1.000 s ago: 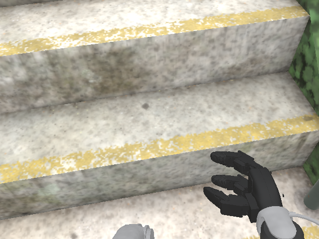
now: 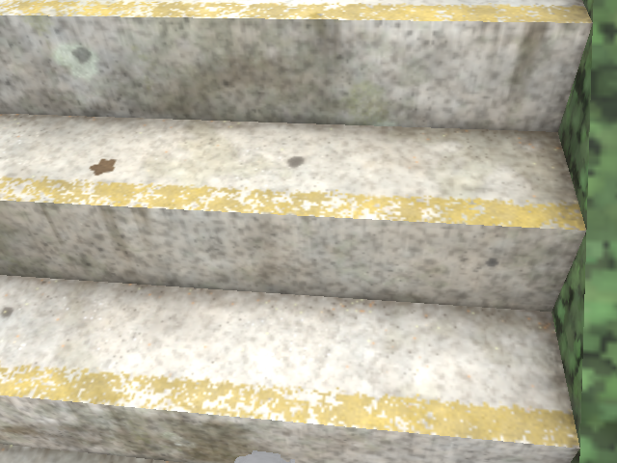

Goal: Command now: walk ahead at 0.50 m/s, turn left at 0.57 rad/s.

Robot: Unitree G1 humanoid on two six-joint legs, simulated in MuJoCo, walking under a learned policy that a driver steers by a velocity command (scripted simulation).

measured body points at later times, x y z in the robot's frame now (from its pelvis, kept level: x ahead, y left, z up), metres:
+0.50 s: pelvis +0.21 +0.07 +0.08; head +0.21 +0.04 +0.53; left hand +0.18 +0.29 -0.06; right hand +0.40 -0.13 -0.05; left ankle +0.29 +0.16 -0.52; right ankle +0.03 -0.09 -0.59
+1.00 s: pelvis +0.38 +0.08 +0.30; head +0.39 +0.07 +0.75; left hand +0.46 +0.36 +0.21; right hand +0.56 -0.12 +0.15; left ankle +0.30 +0.15 -0.42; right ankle +0.51 +0.03 -0.32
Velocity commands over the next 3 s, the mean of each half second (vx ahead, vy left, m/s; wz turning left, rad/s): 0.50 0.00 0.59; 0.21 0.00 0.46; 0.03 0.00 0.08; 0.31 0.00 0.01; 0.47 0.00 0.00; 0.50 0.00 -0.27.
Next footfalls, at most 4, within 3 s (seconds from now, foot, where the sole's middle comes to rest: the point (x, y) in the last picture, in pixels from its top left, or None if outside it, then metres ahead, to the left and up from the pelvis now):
0.40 left None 0.33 0.17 -0.56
0.90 right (318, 368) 0.54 0.04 -0.36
1.38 left None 0.37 0.22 -0.56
1.94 left None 0.33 0.16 -0.56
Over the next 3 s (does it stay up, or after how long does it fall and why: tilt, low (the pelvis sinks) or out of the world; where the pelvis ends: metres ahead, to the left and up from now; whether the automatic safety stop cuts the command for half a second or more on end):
stays up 0.37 0.30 0.21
